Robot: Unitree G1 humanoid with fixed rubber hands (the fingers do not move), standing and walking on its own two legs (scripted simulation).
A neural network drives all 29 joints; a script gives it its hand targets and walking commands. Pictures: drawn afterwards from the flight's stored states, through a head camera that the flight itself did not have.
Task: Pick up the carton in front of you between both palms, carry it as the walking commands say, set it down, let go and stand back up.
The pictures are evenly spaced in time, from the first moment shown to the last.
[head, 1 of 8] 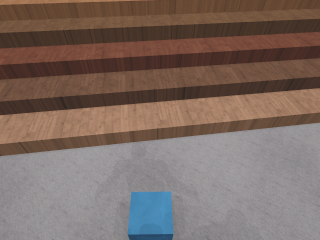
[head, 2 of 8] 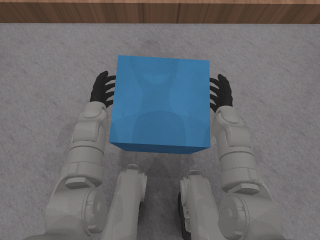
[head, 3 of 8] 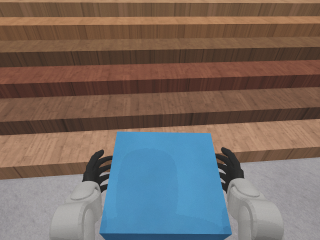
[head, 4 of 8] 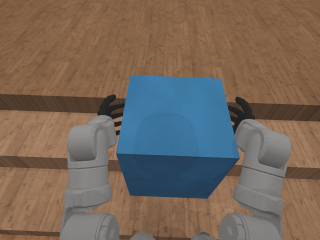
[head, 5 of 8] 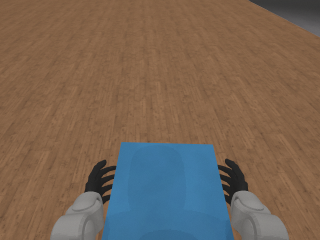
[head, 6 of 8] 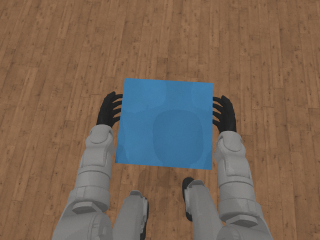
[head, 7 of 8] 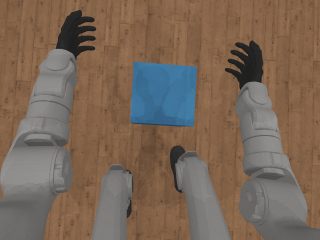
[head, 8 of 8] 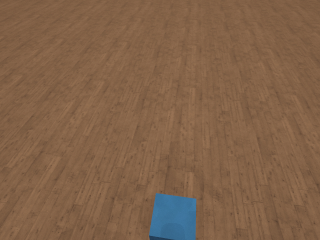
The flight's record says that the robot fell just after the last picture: no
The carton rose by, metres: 1.85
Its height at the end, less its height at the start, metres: +1.10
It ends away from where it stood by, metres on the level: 4.81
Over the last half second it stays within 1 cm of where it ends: yes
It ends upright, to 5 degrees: yes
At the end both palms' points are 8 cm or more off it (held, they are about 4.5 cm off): yes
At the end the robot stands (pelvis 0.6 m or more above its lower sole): yes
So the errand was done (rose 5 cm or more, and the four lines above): yes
